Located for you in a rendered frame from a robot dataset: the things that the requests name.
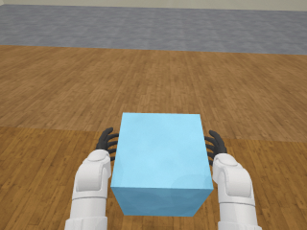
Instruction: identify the carton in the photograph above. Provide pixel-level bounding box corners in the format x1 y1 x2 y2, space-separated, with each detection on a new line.
110 112 214 217

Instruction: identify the robot right forearm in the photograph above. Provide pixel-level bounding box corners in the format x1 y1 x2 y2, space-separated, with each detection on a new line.
212 153 262 230

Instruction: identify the robot right hand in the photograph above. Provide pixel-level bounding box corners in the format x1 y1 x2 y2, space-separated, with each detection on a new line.
203 129 227 166

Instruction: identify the robot left forearm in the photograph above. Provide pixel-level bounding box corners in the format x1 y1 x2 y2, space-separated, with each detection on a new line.
64 149 111 230

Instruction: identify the robot left hand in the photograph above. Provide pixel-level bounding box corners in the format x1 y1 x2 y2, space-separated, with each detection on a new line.
95 127 119 162

